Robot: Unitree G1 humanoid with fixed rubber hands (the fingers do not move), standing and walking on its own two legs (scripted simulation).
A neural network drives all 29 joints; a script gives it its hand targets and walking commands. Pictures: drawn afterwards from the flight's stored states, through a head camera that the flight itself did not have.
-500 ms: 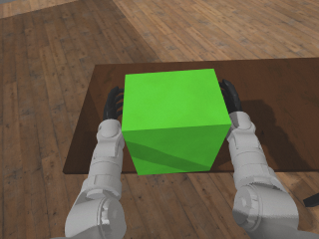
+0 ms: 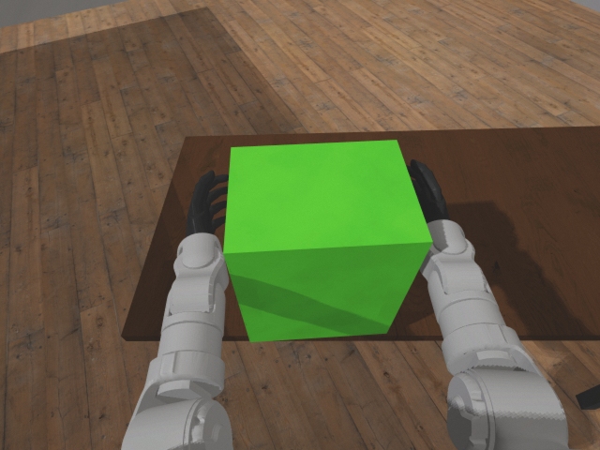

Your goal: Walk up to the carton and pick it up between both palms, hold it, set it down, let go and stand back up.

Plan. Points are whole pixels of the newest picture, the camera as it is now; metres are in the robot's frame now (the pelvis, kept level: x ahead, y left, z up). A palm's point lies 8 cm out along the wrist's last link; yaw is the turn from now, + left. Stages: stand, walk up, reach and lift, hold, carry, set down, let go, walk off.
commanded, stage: reach and lift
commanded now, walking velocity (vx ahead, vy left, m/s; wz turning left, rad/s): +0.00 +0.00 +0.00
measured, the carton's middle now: (316, 250) +0.38 -0.01 +0.03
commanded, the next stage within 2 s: none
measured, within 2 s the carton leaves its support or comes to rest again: neither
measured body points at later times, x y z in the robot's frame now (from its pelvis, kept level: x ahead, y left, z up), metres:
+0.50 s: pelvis -0.02 +0.00 +0.00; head -0.01 -0.01 +0.45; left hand +0.39 +0.15 +0.17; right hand +0.41 -0.16 +0.15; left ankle -0.02 +0.13 -0.75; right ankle -0.03 -0.09 -0.75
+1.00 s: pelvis -0.05 +0.02 +0.00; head -0.07 +0.01 +0.45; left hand +0.32 +0.17 +0.19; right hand +0.34 -0.14 +0.17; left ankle -0.02 +0.13 -0.75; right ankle -0.03 -0.09 -0.75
